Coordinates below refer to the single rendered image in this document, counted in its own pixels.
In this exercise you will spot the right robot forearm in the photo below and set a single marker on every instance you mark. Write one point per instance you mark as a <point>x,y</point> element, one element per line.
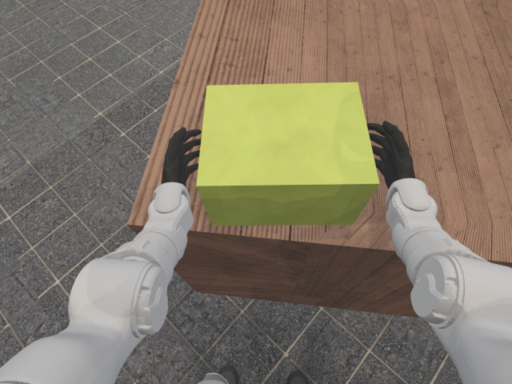
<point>417,235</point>

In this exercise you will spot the right robot upper arm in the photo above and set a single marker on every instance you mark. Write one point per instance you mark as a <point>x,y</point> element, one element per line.
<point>468,304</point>

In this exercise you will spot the left robot upper arm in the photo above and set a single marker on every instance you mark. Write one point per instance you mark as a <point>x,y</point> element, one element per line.
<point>115,303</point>

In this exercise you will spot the carton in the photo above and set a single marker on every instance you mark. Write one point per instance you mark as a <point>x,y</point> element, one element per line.
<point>285,154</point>

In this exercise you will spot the left robot foot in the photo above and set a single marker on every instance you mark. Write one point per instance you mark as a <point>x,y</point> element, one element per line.
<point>230,374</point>

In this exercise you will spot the right robot hand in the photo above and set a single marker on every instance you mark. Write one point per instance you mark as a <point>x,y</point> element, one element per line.
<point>396,162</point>

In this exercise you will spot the left robot hand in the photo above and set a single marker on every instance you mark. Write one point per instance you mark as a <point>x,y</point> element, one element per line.
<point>174,166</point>

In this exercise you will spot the pedestal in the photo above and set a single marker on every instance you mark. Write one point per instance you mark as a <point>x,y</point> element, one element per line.
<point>439,70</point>

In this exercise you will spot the left robot forearm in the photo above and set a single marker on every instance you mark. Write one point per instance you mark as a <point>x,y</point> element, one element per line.
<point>164,237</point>

